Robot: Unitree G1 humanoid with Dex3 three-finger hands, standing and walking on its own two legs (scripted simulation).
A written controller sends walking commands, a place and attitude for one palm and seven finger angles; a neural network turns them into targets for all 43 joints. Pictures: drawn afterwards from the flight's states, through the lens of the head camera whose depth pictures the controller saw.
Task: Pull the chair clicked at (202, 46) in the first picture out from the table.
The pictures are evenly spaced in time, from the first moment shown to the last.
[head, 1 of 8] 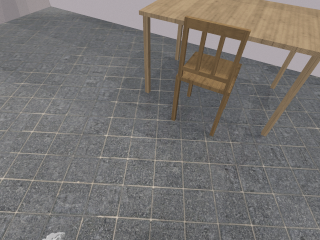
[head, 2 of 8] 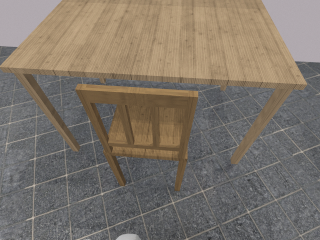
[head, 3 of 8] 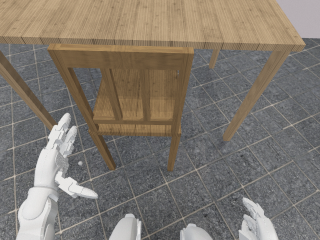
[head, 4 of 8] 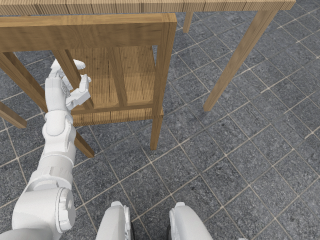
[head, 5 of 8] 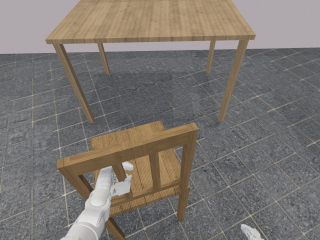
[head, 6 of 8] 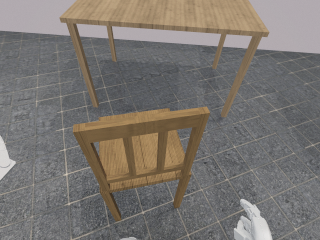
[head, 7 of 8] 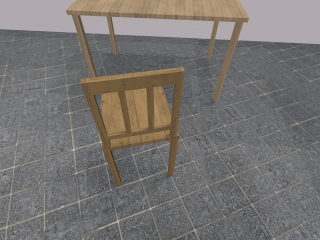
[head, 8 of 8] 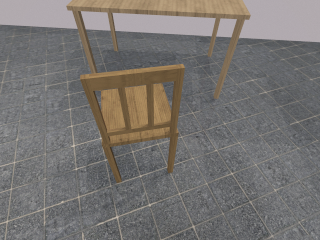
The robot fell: no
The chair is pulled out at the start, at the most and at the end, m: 0.00 0.63 0.62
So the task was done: yes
